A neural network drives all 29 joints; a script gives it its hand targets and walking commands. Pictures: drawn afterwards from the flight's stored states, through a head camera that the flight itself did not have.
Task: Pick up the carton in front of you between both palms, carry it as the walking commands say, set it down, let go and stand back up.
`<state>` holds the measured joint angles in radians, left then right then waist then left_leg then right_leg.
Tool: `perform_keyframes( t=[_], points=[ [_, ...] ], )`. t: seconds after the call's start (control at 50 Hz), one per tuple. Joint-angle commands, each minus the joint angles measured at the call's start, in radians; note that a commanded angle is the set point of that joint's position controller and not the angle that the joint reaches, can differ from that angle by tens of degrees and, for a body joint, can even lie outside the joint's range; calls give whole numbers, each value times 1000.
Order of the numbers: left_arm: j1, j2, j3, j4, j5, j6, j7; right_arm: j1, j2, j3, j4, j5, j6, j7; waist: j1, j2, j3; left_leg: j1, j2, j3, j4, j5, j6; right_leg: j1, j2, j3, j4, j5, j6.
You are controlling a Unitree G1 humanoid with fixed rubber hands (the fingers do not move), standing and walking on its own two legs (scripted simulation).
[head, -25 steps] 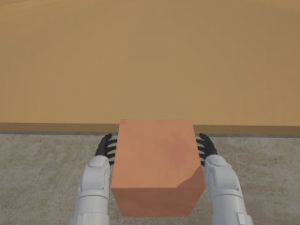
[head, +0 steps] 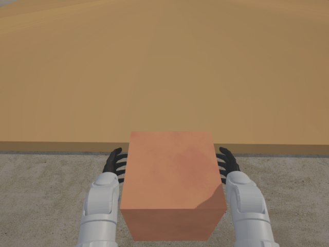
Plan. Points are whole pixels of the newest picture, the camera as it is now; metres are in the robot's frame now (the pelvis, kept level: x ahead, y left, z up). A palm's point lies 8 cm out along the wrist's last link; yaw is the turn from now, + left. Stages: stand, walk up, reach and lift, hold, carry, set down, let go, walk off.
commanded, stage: hold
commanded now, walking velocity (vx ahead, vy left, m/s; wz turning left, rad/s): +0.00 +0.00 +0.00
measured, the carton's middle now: (170, 188) +0.29 +0.00 -0.03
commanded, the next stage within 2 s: carry in 0.32 s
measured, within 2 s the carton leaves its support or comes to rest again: neither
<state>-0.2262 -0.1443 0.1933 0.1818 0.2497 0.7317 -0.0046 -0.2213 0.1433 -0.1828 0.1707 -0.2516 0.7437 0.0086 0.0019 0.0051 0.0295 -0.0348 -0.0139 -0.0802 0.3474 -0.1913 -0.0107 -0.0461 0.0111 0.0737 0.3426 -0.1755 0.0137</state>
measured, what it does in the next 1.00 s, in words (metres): walks ahead: right foot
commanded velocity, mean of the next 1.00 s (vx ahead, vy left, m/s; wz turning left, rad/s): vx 0.36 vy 0.00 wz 0.00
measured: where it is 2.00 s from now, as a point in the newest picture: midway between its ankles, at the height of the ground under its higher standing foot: (162, 178)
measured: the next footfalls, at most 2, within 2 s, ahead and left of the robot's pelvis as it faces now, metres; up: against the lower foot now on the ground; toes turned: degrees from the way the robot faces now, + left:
right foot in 0.72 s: +0.14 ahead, -0.10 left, +0.00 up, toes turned -8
left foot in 1.02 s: +0.37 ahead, +0.14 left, +0.00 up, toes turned +13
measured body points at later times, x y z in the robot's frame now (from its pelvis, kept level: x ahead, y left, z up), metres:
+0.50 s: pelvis +0.01 +0.00 -0.01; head -0.04 +0.01 +0.44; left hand +0.31 +0.16 +0.06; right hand +0.32 -0.14 +0.06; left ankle +0.01 +0.13 -0.74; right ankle +0.02 -0.13 -0.75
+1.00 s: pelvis +0.23 +0.03 -0.02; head +0.22 +0.04 +0.43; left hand +0.50 +0.20 +0.07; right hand +0.52 -0.10 +0.08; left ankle +0.32 +0.13 -0.74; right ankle +0.10 -0.09 -0.75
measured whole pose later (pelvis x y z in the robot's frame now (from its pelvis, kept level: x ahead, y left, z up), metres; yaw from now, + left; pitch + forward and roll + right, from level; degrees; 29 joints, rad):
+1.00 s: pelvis +0.23 +0.03 -0.02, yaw +2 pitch +5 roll +1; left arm -0.17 -0.13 0.11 -0.37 0.10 1.23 0.10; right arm -0.16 0.13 -0.11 -0.37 -0.08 1.23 -0.09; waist 0.03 -0.03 -0.13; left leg -0.48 0.04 0.20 0.52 -0.22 0.01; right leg -0.07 -0.09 -0.16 0.41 -0.41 0.04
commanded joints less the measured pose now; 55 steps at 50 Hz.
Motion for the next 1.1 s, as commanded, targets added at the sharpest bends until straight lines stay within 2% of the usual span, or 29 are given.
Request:
perform_keyframes(
  t=[0.0, 0.28, 0.3, 0.34, 0.36, 0.42, 0.48, 0.5, 0.52, 0.54, 0.56, 0.58, 0.62, 0.66, 0.68, 0.7, 0.72, 0.74, 0.76, 0.78, 0.82, 0.86, 0.92, 0.96, 0.98, 1.0, 1.02, 1.04, 1.08],
  points=[
    [-426, -862, -505, -30, -216, 1, -215, -432, 866, 505, -35, 216, -9, 207, 1, -1, -173, -2, -81, 10, -58, 134, 2, 67, 86, -7, -41, 132, -2],
    [-568, -896, -495, 19, -215, -11, -236, -569, 913, 498, 15, 219, -17, 221, 1, -2, -197, -35, -77, 19, -41, 13, 8, 45, 77, -18, -25, 18, -7],
    [-594, -895, -506, 17, -225, -1, -235, -604, 916, 510, 15, 232, -11, 219, 8, -15, -273, -127, 97, 10, 39, -103, 17, -59, -103, -9, 39, -114, -14],
    [-600, -893, -527, -12, -251, 7, -230, -608, 915, 527, -12, 255, -1, 215, 3, -23, -251, -217, 68, -10, 23, -461, 22, -155, -92, 28, -11, -505, -22],
    [-618, -896, -543, -36, -263, 14, -226, -626, 916, 544, -36, 268, 6, 211, 2, -30, -233, -260, 58, 1, 40, -511, 19, -172, -98, 38, -17, -570, -26],
    [-588, -885, -590, -93, -290, 52, -206, -621, 906, 604, -90, 308, 42, 196, 9, -95, -312, -246, 20, 100, 206, -234, 4, -163, -157, 95, -34, -430, -67],
    [-572, -839, -647, -165, -331, 129, -181, -614, 885, 657, -147, 373, 114, 187, 6, -121, -316, -215, 1, 136, 143, -260, 16, -237, -179, 116, -44, -522, -94],
    [-581, -827, -659, -189, -347, 159, -177, -622, 875, 667, -166, 390, 143, 184, 5, -82, -290, -188, 31, 94, 86, -303, 26, -289, -153, 69, 1, -522, -78],
    [-592, -826, -678, -213, -368, 191, -174, -612, 863, 676, -176, 405, 175, 179, -2, 16, -264, -150, 117, -31, 6, -389, 54, -372, -106, -12, 122, -478, -46],
    [-615, -826, -694, -236, -396, 225, -172, -589, 847, 680, -187, 414, 208, 172, -16, 179, -253, -73, 233, -220, -106, -486, 102, -491, -47, -119, 326, -369, -11],
    [-625, -827, -713, -250, -426, 259, -171, -563, 831, 681, -192, 423, 239, 162, -25, 250, -210, 1, 327, -379, -168, -451, 157, -631, -19, -181, 407, -329, 4],
    [-644, -845, -739, -277, -466, 287, -174, -563, 816, 683, -231, 426, 263, 151, -30, 233, -186, 12, 360, -412, -153, -310, 202, -669, -52, -159, 384, -336, -5],
    [-627, -876, -777, -315, -532, 326, -175, -574, 819, 715, -337, 458, 309, 132, -27, 155, -253, 17, 313, -257, -99, -121, 183, -565, -37, -182, 284, -288, -7],
    [-565, -897, -784, -351, -560, 361, -169, -565, 837, 747, -423, 497, 351, 123, -12, 152, -329, -54, 221, -61, -19, -74, 124, -333, 13, -263, 103, -133, -2],
    [-527, -900, -779, -374, -562, 378, -164, -534, 846, 756, -449, 511, 371, 123, -8, 126, -363, -148, 182, 17, 40, -108, 99, -147, 11, -276, 43, -69, -1],
    [-491, -901, -772, -394, -559, 397, -160, -495, 850, 759, -461, 518, 390, 125, 0, 71, -407, -303, 150, 82, 146, -123, 75, 83, -47, -213, 16, -58, -17],
    [-440, -881, -759, -406, -539, 413, -153, -491, 854, 765, -485, 528, 412, 132, 23, -122, -440, -492, 85, 181, 389, -173, 34, 246, -235, 73, -87, -261, -87],
    [-421, -852, -735, -409, -508, 422, -145, -528, 861, 776, -513, 548, 433, 145, 29, -299, -381, -747, 28, 212, 521, -304, 10, 335, -421, 366, -109, -222, -206],
    [-420, -858, -736, -446, -494, 435, -137, -531, 869, 788, -514, 562, 446, 156, 31, -235, -330, -827, 66, 150, 583, -372, 28, 318, -467, 412, -103, -84, -267],
    [-428, -863, -749, -493, -488, 446, -130, -514, 882, 788, -508, 570, 452, 166, 33, -160, -317, -847, 86, 139, 619, -384, 33, 308, -459, 359, -90, 29, -268],
    [-431, -913, -777, -561, -507, 460, -129, -467, 894, 783, -520, 576, 458, 169, 33, -73, -341, -798, 113, 138, 530, -320, 29, 273, -416, 192, -109, 35, -200],
    [-462, -898, -793, -608, -534, 468, -135, -473, 893, 795, -557, 578, 462, 160, 28, -120, -337, -668, 85, 189, 385, -184, 17, 179, -326, 22, -115, 39, -149],
    [-427, -855, -797, -617, -559, 490, -145, -426, 863, 778, -583, 557, 476, 140, 22, -164, -312, -469, 40, 273, 221, -47, 15, 44, -277, -111, -97, 53, -118],
    [-414, -827, -796, -615, -564, 505, -150, -381, 839, 760, -572, 534, 487, 132, 8, -123, -323, -218, 3, 351, 122, 67, 20, -89, -238, -198, 20, 65, -78],
    [-412, -812, -795, -614, -564, 513, -152, -365, 826, 750, -558, 524, 492, 129, 0, -85, -359, -52, -8, 374, 121, 36, 34, -171, -206, -250, 144, 113, -55],
    [-412, -788, -788, -607, -560, 521, -155, -350, 811, 736, -543, 514, 497, 127, -17, -20, -403, 134, 80, 257, 119, -44, 56, -305, -176, -286, 321, 79, -19],
    [-441, -773, -788, -621, -566, 533, -160, -344, 787, 716, -522, 491, 499, 123, -36, 218, -431, 218, 354, -232, -77, -289, 146, -497, -71, -304, 628, -122, 31],
    [-487, -781, -796, -622, -585, 542, -163, -379, 796, 714, -522, 488, 500, 120, -34, 306, -405, 287, 469, -473, -147, -255, 251, -690, -21, -202, 802, -335, 18],
    [-537, -814, -789, -635, -604, 537, -172, -461, 844, 733, -589, 521, 503, 119, -26, 112, -383, 213, 441, -340, -101, -50, 245, -754, -131, -100, 922, -293, -32]
  ],
)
